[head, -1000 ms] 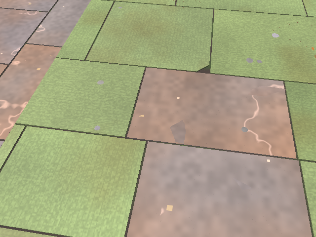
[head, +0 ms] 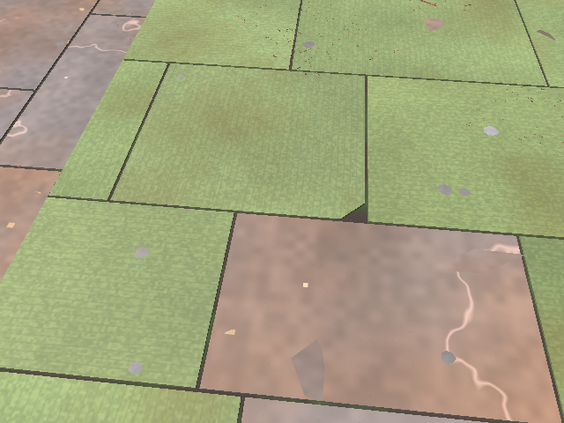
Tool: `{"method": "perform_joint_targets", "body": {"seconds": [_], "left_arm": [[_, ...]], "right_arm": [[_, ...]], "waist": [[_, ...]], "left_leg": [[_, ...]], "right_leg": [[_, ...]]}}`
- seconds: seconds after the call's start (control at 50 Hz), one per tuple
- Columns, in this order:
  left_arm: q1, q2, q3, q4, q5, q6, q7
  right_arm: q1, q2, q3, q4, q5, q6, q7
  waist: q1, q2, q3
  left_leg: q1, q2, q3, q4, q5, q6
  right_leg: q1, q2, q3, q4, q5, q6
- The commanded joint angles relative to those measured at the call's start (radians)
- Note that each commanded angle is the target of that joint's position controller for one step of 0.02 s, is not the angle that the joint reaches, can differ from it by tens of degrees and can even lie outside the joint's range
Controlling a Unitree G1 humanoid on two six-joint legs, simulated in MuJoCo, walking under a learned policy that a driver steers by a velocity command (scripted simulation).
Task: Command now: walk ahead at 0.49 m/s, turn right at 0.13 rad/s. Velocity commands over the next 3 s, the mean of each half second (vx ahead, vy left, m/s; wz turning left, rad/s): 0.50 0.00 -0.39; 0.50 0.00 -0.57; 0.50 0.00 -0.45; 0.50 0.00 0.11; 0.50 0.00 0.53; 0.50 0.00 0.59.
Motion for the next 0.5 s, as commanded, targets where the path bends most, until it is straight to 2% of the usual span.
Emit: {"method": "perform_joint_targets", "body": {"seconds": [0.02, 0.12, 0.18, 0.24, 0.26, 0.28, 0.3, 0.32, 0.34, 0.36, 0.38, 0.4, 0.42, 0.44, 0.46, 0.5], "left_arm": [[0.056, 0.044, 0.013, -0.032, 0.007, 0.008, 0.005], [-0.121, 0.026, 0.006, -0.087, -0.005, -0.001, -0.018], [-0.201, 0.024, 0.001, -0.13, -0.01, 0.001, -0.038], [-0.239, 0.031, 0.002, -0.174, -0.01, -0.001, -0.062], [-0.227, 0.04, 0.005, -0.184, -0.009, -0.001, -0.069], [-0.189, 0.059, 0.014, -0.187, -0.008, -0.001, -0.073], [-0.081, 0.088, 0.034, -0.167, -0.008, -0.001, -0.075], [0.098, 0.152, 0.07, -0.118, -0.011, 0.0, -0.069], [0.26, 0.273, 0.108, -0.097, -0.006, 0.009, -0.05], [0.241, 0.304, 0.105, -0.118, -0.007, 0.003, -0.052], [0.246, 0.216, 0.082, -0.118, 0.001, 0.001, -0.051], [0.198, 0.167, 0.07, -0.129, 0.005, 0.001, -0.045], [0.114, 0.148, 0.063, -0.152, 0.006, 0.002, -0.046], [0.055, 0.114, 0.052, -0.176, 0.008, 0.002, -0.047], [0.027, 0.104, 0.047, -0.189, 0.015, 0.003, -0.047], [0.034, 0.124, 0.052, -0.192, 0.007, 0.0, -0.041]], "right_arm": [[-0.051, -0.135, -0.022, -0.054, -0.003, -0.021, -0.02], [0.031, -0.163, -0.026, -0.028, 0.007, -0.011, -0.037], [0.073, -0.169, -0.029, -0.007, 0.012, 0.002, -0.039], [0.074, -0.18, -0.035, -0.003, 0.016, 0.022, -0.042], [0.057, -0.192, -0.039, -0.01, 0.017, 0.029, -0.043], [0.034, -0.207, -0.042, -0.021, 0.017, 0.036, -0.046], [0.009, -0.212, -0.043, -0.033, 0.015, 0.045, -0.05], [0.01, -0.193, -0.035, -0.051, 0.007, 0.051, -0.055], [0.027, -0.154, -0.017, -0.095, -0.008, 0.038, -0.058], [0.082, -0.052, 0.017, -0.12, -0.01, -0.006, -0.041], [0.0, -0.159, -0.008, -0.137, 0.019, -0.048, -0.023], [-0.08, -0.179, -0.013, -0.168, 0.044, -0.066, -0.018], [-0.105, -0.166, -0.012, -0.172, 0.031, -0.068, -0.025], [-0.11, -0.176, -0.025, -0.17, 0.014, -0.057, -0.033], [-0.096, -0.168, -0.028, -0.177, 0.009, -0.04, -0.033], [-0.086, -0.14, -0.029, -0.192, -0.004, -0.014, -0.035]], "waist": [[0.05, 0.08, 0.049], [-0.02, 0.074, 0.055], [-0.051, 0.071, 0.084], [-0.048, 0.078, 0.091], [-0.033, 0.089, 0.079], [-0.004, 0.108, 0.044], [0.06, 0.113, -0.025], [0.134, 0.085, -0.122], [0.173, -0.077, -0.243], [0.099, -0.266, -0.366], [0.14, -0.166, -0.346], [0.129, -0.111, -0.225], [0.082, 0.023, -0.149], [0.046, 0.049, -0.113], [0.016, 0.03, -0.092], [-0.005, 0.022, -0.067]], "left_leg": [[-0.098, 0.287, -0.178, -0.206, 0.082, 0.164], [0.046, 0.295, -0.084, -0.199, 0.111, 0.112], [0.174, 0.335, -0.055, -0.17, 0.111, 0.101], [0.28, 0.372, -0.03, -0.096, 0.187, 0.077], [0.291, 0.374, -0.012, -0.048, 0.295, 0.065], [0.286, 0.368, 0.012, 0.031, 0.483, 0.05], [0.257, 0.345, 0.051, 0.184, 0.665, 0.028], [0.155, 0.294, 0.092, 0.419, 0.703, -0.006], [-0.166, 0.215, 0.121, 0.8, 0.382, -0.061], [-0.529, 0.008, -0.034, 1.101, -0.394, -0.099], [-0.638, 0.083, -0.188, 1.155, -0.371, -0.062], [-0.669, 0.126, -0.167, 1.124, -0.296, -0.04], [-0.621, 0.172, -0.158, 1.03, -0.221, -0.04], [-0.55, 0.204, -0.155, 0.94, -0.184, -0.047], [-0.491, 0.216, -0.158, 0.899, -0.169, -0.056], [-0.458, 0.209, -0.139, 0.819, -0.143, -0.09]], "right_leg": [[-0.025, -0.045, 0.008, -0.116, 0.163, 0.023], [-0.032, -0.001, -0.026, -0.406, 0.324, 0.011], [-0.081, 0.015, -0.03, -0.485, 0.278, -0.003], [-0.097, 0.032, -0.057, -0.524, 0.147, -0.035], [-0.057, 0.05, -0.083, -0.533, 0.09, -0.051], [0.031, 0.085, -0.121, -0.538, 0.044, -0.069], [0.193, 0.134, -0.161, -0.562, 0.05, -0.091], [0.444, 0.175, -0.149, -0.59, 0.086, -0.126], [0.784, -0.043, 0.213, -0.625, 0.068, -0.228], [1.054, -0.238, 0.761, -0.813, -0.022, -0.396], [1.056, -0.209, 0.714, -0.841, -0.029, -0.342], [0.938, -0.167, 0.538, -0.828, 0.053, -0.294], [0.774, -0.123, 0.415, -0.842, 0.154, -0.264], [0.655, -0.088, 0.337, -0.864, 0.239, -0.242], [0.575, -0.066, 0.311, -0.891, 0.276, -0.241], [0.492, -0.042, 0.262, -0.92, 0.349, -0.256]]}}
Next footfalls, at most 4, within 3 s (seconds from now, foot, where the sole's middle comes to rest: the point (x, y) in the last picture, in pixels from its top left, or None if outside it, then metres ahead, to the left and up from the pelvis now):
0.32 right None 0.34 -0.18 -0.78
0.82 left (316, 362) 0.67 -0.08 -0.78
1.36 right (459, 333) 0.74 -0.46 -0.78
1.90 left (439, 222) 1.13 -0.50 -0.78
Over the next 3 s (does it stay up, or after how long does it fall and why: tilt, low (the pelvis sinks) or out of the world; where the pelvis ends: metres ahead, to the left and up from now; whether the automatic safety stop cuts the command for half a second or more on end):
stays up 1.47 -0.68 -0.03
